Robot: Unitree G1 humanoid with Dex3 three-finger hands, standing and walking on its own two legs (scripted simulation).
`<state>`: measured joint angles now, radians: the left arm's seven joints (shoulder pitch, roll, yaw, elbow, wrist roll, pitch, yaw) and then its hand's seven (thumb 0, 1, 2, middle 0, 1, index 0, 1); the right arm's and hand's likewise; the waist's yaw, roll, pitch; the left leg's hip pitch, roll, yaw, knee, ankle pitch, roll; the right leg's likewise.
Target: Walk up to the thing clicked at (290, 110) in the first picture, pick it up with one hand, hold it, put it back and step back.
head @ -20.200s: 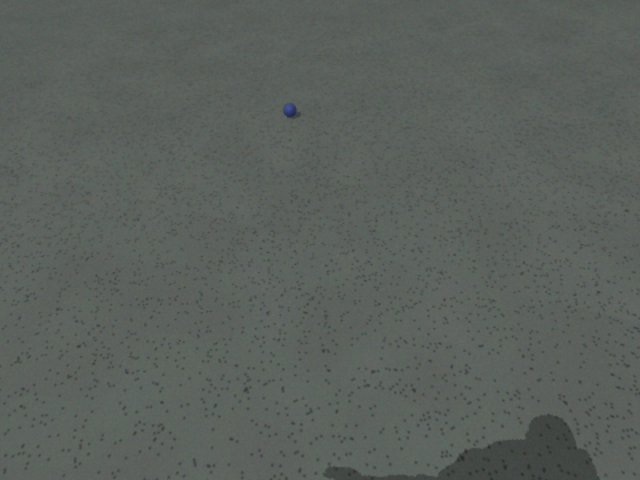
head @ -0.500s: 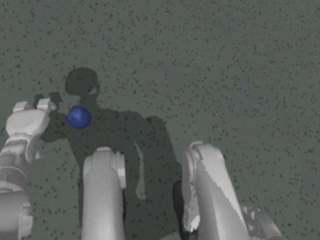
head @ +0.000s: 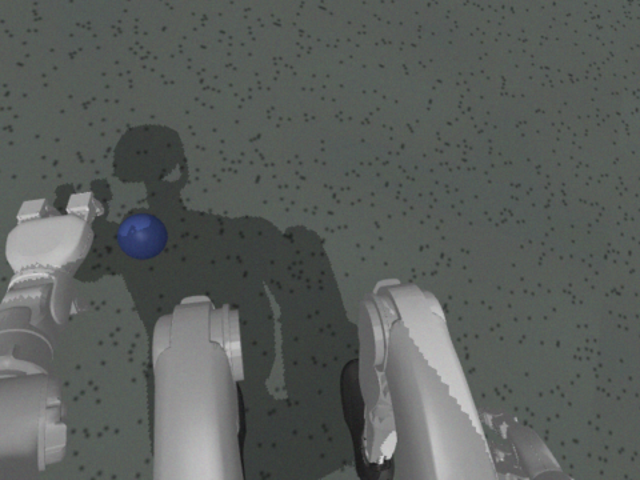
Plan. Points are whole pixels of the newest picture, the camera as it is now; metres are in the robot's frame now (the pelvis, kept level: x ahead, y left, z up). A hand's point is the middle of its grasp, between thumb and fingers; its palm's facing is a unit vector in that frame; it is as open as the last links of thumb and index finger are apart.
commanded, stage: approach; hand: left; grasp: from above
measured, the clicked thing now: (143, 236) +0.45 +0.26 -0.30
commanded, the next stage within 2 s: close in in 0.66 s
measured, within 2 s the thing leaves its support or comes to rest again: neither
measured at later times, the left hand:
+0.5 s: hand (148, 211) +0.46 +0.23 -0.19, palm faces -0.35 -0.05 -0.94, open 14.0 cm
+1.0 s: hand (111, 254) +0.40 +0.28 -0.22, palm faces -0.51 -0.11 -0.85, open 14.0 cm
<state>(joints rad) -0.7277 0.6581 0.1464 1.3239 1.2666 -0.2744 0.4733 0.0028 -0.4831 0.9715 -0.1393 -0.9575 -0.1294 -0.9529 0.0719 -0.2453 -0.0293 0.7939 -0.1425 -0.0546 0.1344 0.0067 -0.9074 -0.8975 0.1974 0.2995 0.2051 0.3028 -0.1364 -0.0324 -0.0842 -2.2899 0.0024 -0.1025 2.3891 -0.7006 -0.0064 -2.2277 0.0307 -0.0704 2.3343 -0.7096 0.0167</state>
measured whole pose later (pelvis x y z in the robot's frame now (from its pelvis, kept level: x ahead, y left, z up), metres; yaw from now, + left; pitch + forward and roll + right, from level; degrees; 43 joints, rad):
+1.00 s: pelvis -0.01 +0.00 -0.02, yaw -2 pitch +31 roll -8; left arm -0.83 0.72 0.05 1.39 1.19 -0.30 0.41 0.00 -0.52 0.95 -0.08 -1.08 -0.10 -1.05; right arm 0.14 -0.28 0.07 0.77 -0.15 -0.07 0.16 0.01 -0.91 -0.89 0.20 0.30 0.21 0.30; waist -0.20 -0.05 0.02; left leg -2.33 0.00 -0.14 2.45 -0.67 -0.01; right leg -2.25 0.04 -0.10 2.37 -0.68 0.02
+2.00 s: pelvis +0.00 +0.01 -0.04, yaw -7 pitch +28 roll -12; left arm -0.95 0.82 0.08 1.75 1.35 -0.22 0.78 0.00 -0.50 0.98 -0.08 -0.99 -0.07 -0.98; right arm 0.06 -0.32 0.18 0.78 -0.27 -0.23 0.29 0.01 -0.89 -0.90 0.20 0.30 0.20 0.30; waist -0.33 -0.12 0.06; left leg -2.35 0.02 -0.21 2.55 -0.72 0.00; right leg -2.25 0.07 -0.16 2.40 -0.67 0.04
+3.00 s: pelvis +0.00 +0.01 -0.03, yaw -8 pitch +28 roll -13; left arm -0.98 0.93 0.17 1.76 1.21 -0.14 0.68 0.00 -0.39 0.84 -0.15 -1.01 -0.17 -0.97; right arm 0.06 -0.35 0.22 0.74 -0.25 -0.31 0.33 0.01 -0.90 -0.90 0.19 0.30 0.20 0.30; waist -0.36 -0.13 0.15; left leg -2.34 0.01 -0.24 2.56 -0.73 -0.01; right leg -2.24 0.08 -0.18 2.39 -0.67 0.04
